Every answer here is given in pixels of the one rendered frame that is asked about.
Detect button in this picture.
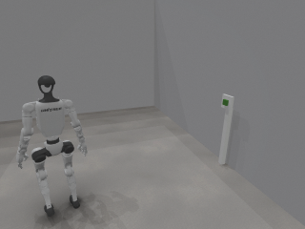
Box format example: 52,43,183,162
222,99,229,106

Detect robot left forearm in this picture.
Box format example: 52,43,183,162
17,128,31,156

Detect robot right hand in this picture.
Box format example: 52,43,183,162
77,142,88,156

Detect robot right forearm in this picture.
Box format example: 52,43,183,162
74,120,86,143

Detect right robot upper arm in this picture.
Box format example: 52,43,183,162
62,99,80,128

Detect panel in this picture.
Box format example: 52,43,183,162
218,94,234,165

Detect robot left foot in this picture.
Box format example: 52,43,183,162
44,204,55,217

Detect robot left hand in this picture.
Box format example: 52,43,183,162
16,154,29,169

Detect left robot upper arm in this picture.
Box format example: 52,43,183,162
22,101,36,136

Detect right robot thigh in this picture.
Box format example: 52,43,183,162
61,140,74,177

